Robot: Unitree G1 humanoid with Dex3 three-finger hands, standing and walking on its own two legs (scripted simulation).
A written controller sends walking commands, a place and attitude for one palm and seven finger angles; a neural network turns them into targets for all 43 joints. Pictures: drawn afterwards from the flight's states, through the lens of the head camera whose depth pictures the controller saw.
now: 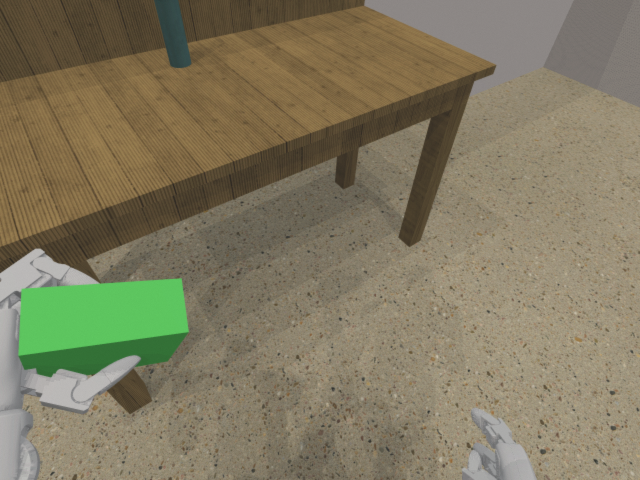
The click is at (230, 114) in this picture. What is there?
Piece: table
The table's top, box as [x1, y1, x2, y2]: [0, 6, 495, 261]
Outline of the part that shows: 495,64 370,8 360,6 187,43 191,64 183,68 172,67 169,64 165,48 161,48 0,82 0,261 491,74 494,70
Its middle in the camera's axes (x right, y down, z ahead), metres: -0.20 -0.40 +1.01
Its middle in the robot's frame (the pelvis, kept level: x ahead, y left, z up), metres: +1.02 +0.26 -0.01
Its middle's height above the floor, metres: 0.76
